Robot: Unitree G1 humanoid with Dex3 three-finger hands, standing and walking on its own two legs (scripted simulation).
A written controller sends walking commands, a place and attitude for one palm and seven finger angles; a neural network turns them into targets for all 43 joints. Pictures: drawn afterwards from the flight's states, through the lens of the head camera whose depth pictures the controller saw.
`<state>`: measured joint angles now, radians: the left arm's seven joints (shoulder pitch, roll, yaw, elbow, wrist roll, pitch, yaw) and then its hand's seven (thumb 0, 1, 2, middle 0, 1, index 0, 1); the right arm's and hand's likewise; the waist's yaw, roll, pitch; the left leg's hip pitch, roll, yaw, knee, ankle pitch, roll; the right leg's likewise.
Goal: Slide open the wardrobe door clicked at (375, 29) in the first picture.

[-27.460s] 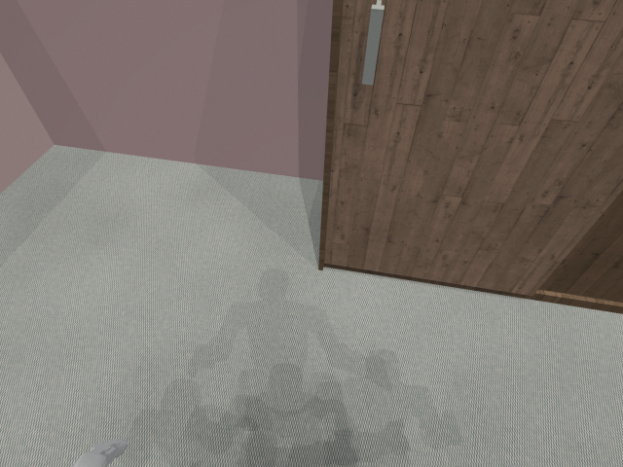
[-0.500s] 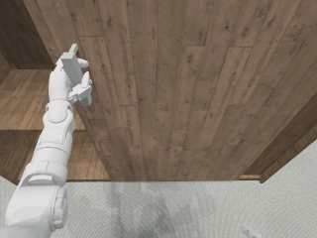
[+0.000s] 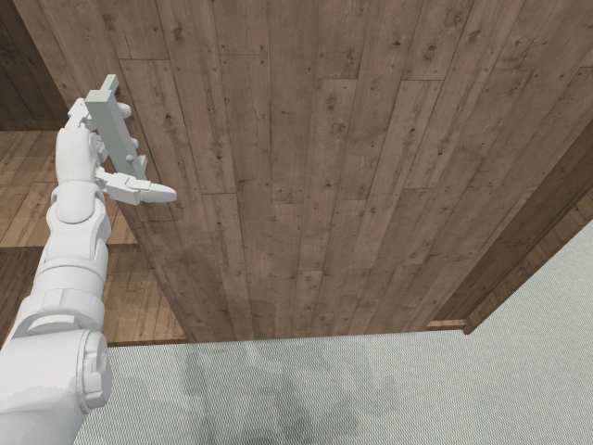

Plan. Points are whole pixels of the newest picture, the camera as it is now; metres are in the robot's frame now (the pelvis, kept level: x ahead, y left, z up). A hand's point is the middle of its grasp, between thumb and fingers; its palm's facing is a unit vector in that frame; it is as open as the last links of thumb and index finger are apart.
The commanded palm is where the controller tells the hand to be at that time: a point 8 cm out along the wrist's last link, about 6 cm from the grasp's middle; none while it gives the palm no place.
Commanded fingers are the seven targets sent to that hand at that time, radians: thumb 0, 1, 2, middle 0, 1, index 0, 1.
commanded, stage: loosen the grip on the handle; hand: left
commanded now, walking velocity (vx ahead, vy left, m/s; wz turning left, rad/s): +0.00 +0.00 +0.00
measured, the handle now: (124, 136) +0.49 +0.24 +0.15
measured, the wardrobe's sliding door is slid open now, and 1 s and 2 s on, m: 0.60 0.60 0.60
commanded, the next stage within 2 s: slip the hand off the handle in 0.08 s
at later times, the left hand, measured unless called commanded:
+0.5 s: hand (87, 163) +0.44 +0.28 +0.14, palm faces +0.31 -0.94 -0.13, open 14.4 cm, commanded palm +0.41 +0.32 +0.14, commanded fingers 0.00 -0.55 0.20 -0.25 -1.15 -0.25 -1.15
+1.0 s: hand (58, 186) +0.40 +0.31 +0.14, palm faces +0.25 -0.96 -0.12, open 14.7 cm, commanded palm +0.36 +0.35 +0.14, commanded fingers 0.00 -0.55 0.20 -0.25 -1.15 -0.25 -1.15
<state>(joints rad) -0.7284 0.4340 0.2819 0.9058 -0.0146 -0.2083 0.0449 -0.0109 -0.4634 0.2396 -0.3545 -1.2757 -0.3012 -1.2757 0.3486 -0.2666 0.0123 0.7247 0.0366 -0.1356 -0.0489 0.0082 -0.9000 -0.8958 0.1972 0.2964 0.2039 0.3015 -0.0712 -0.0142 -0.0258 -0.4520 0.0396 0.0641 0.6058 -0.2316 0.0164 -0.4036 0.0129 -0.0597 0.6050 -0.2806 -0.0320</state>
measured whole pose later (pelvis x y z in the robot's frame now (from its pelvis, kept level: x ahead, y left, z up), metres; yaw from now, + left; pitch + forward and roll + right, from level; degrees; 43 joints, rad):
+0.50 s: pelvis +0.03 +0.01 +0.00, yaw +0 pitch +6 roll -1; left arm -0.58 0.45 0.36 0.73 -0.07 -0.14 -0.05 -0.02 -0.55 0.20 -0.30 -1.18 -0.30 -1.18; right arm 0.29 -0.25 0.02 0.65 0.04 -0.09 -0.07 0.01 -0.90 -0.90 0.20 0.30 0.21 0.30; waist -0.03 0.00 -0.05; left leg -0.44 0.03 0.06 0.62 -0.29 0.02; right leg -0.37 0.01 -0.06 0.59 -0.32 -0.02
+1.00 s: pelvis +0.03 +0.02 +0.00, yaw +0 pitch +5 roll -2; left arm -0.37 0.46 0.41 0.55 -0.16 -0.13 -0.18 -0.02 -0.55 0.20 -0.25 -1.15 -0.26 -1.15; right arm 0.36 -0.26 0.01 0.65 0.05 -0.07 -0.07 0.01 -0.90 -0.90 0.20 0.30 0.20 0.30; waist -0.02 0.02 -0.08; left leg -0.44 0.03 0.07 0.65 -0.31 0.04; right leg -0.37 0.01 -0.05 0.60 -0.32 0.00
